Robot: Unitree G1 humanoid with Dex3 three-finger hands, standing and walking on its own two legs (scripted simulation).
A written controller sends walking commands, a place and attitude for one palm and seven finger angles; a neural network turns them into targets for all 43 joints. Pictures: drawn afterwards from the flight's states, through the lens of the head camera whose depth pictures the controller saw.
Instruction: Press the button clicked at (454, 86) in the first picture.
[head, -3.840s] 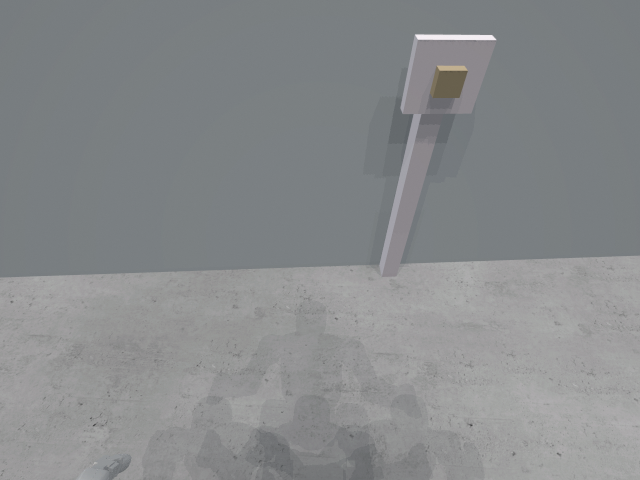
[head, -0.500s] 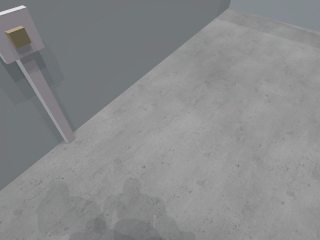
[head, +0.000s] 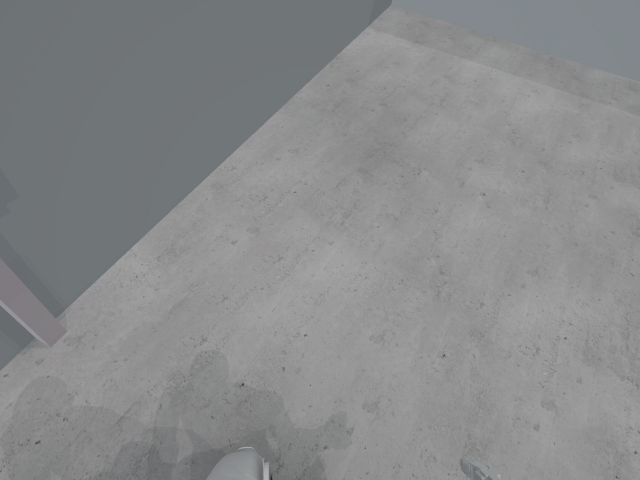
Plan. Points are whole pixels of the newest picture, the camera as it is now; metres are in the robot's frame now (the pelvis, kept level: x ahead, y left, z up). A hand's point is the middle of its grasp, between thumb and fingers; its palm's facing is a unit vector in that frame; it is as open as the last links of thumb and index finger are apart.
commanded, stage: walk to a spot facing it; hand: left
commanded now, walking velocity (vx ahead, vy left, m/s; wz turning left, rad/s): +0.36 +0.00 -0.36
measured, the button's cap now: out of the picture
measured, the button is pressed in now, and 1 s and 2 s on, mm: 0 0 0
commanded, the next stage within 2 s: turn to face it in 0.74 s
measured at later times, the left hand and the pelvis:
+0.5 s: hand (206, 370) +0.28 +0.19 -0.15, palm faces -0.18 -0.98 -0.12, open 7.4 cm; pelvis +0.20 +0.03 +0.03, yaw -13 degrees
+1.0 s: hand (286, 251) +0.52 +0.09 -0.14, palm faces -0.38 -0.89 -0.23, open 7.3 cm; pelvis +0.41 -0.07 +0.03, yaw -24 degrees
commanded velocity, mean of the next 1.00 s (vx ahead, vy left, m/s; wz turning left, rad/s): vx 0.25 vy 0.00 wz -0.29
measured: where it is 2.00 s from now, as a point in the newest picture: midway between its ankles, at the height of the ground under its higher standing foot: (343, 381)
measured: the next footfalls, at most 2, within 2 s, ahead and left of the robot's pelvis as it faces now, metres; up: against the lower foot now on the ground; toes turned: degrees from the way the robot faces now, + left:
right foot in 0.70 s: +0.39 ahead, -0.12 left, +0.00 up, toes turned -29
left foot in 1.18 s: +0.63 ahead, -0.03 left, +0.00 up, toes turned -11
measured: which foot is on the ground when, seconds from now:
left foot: down 0.00-0.70, up 0.72-1.00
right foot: up 0.00-0.68, down 0.70-1.00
